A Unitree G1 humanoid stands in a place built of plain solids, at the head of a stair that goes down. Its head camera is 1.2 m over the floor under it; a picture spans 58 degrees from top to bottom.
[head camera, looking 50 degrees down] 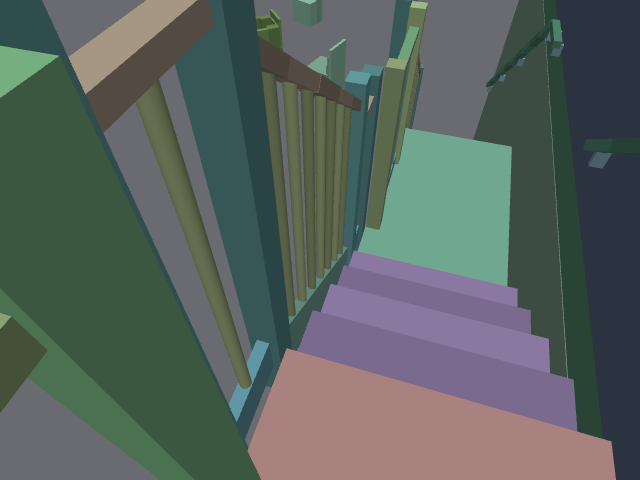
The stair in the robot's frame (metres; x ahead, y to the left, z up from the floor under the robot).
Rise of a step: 0.18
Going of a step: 0.25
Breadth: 0.90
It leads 17 degrees to the right of straight ahead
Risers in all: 5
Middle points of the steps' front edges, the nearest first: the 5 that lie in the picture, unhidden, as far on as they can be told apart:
0.45 -0.33 0.00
0.69 -0.40 -0.18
0.93 -0.48 -0.36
1.17 -0.55 -0.54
1.41 -0.62 -0.73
